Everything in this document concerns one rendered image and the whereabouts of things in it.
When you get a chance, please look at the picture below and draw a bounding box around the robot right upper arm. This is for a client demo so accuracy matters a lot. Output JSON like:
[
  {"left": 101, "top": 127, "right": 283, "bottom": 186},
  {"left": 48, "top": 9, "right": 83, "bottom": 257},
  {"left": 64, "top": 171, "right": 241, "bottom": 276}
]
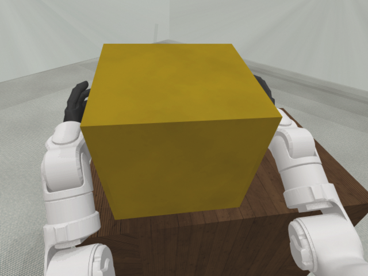
[{"left": 288, "top": 213, "right": 368, "bottom": 276}]

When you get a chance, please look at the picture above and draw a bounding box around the robot left upper arm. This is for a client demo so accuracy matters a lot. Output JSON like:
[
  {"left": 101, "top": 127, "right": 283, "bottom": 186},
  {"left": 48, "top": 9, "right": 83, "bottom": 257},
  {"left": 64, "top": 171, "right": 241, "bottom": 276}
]
[{"left": 46, "top": 243, "right": 116, "bottom": 276}]

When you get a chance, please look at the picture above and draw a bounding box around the carton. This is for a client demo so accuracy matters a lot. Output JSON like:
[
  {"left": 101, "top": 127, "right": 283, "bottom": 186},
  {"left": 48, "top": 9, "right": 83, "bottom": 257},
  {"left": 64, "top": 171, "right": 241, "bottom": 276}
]
[{"left": 80, "top": 44, "right": 282, "bottom": 220}]

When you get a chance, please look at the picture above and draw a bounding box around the left robot hand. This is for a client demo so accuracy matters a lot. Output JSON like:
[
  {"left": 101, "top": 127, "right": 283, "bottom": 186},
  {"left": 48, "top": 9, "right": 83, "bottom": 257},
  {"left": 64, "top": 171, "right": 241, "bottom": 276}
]
[{"left": 63, "top": 81, "right": 90, "bottom": 123}]

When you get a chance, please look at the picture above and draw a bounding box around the robot left forearm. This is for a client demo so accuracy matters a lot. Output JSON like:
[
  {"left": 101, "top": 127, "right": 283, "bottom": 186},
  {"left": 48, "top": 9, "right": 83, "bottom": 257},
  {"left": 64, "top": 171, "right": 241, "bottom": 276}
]
[{"left": 40, "top": 121, "right": 101, "bottom": 276}]

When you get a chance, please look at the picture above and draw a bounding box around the right robot hand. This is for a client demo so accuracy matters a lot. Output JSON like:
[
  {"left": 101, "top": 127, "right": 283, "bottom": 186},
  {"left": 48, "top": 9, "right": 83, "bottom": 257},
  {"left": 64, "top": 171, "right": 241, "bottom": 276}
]
[{"left": 254, "top": 75, "right": 275, "bottom": 105}]

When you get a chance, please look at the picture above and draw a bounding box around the pedestal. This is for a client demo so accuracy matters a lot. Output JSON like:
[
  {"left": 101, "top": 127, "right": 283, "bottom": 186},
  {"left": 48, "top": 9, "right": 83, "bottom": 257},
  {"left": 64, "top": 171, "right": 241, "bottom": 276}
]
[{"left": 76, "top": 108, "right": 368, "bottom": 276}]

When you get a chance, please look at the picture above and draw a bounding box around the robot right forearm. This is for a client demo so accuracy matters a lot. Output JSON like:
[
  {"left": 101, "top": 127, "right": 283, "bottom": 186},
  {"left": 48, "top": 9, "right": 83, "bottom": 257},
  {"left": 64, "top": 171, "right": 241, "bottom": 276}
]
[{"left": 268, "top": 108, "right": 364, "bottom": 258}]

